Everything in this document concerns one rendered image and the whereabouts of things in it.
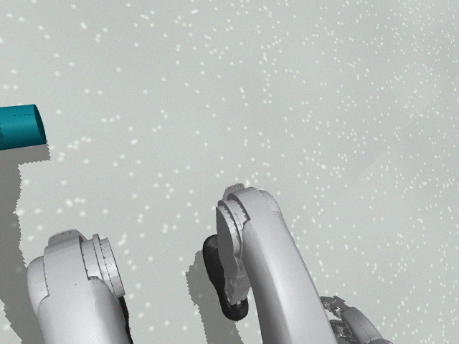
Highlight right robot hand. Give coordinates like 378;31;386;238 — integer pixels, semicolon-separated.
320;296;383;344

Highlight left robot foot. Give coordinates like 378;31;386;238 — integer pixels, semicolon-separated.
119;296;133;344

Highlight right robot foot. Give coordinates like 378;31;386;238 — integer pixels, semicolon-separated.
202;234;249;321

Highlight bottle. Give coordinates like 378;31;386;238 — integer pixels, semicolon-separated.
0;104;46;151

